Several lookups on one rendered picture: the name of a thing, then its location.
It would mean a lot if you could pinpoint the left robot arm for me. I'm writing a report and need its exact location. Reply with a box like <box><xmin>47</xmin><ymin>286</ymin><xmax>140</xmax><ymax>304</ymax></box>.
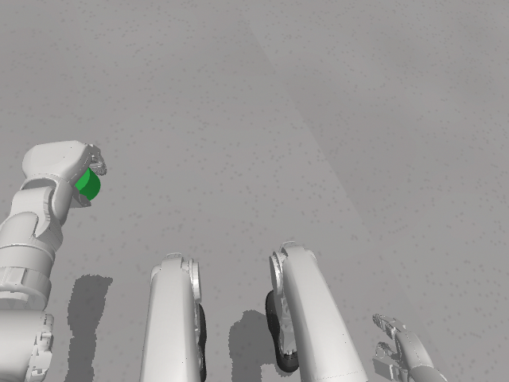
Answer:
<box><xmin>0</xmin><ymin>173</ymin><xmax>73</xmax><ymax>382</ymax></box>

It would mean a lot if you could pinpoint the tin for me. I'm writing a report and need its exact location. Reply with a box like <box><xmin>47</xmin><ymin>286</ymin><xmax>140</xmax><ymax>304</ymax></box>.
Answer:
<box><xmin>75</xmin><ymin>167</ymin><xmax>100</xmax><ymax>201</ymax></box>

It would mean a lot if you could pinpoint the left robot hand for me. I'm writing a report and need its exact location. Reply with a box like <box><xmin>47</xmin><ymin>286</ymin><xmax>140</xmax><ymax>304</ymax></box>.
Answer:
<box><xmin>21</xmin><ymin>140</ymin><xmax>107</xmax><ymax>209</ymax></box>

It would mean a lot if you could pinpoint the right robot foot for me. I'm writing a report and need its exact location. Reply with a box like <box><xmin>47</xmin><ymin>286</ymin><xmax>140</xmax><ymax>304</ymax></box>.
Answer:
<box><xmin>266</xmin><ymin>290</ymin><xmax>299</xmax><ymax>372</ymax></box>

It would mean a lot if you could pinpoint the right robot arm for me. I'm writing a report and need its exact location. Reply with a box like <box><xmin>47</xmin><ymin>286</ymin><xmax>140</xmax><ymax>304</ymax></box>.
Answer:
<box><xmin>407</xmin><ymin>366</ymin><xmax>448</xmax><ymax>382</ymax></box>

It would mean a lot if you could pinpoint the right robot hand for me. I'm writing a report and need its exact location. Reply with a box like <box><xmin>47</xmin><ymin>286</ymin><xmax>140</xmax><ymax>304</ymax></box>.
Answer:
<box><xmin>372</xmin><ymin>314</ymin><xmax>434</xmax><ymax>382</ymax></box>

